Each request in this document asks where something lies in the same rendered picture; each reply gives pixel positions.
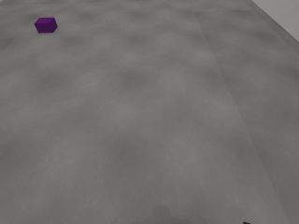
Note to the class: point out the carton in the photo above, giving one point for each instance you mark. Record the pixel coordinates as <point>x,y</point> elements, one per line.
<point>46,25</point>

